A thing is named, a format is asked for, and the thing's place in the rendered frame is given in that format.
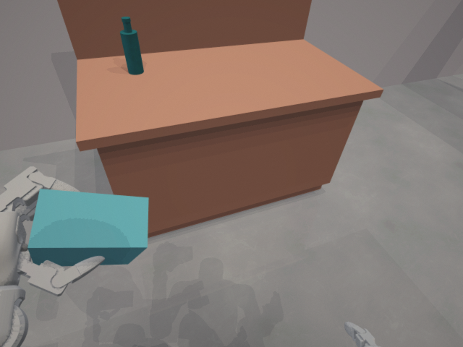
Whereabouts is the robot right hand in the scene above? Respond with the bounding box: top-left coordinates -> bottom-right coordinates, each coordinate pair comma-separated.
344,322 -> 380,347

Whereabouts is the robot left forearm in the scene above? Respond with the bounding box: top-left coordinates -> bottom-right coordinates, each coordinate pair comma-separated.
0,285 -> 28,347

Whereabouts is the table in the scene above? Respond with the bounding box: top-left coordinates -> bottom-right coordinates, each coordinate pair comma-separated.
57,0 -> 383,238

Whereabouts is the robot left hand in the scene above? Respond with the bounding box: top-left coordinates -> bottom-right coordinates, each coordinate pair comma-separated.
0,166 -> 105,296

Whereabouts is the sponge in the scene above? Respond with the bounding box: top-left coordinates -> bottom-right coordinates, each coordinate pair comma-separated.
28,189 -> 149,266

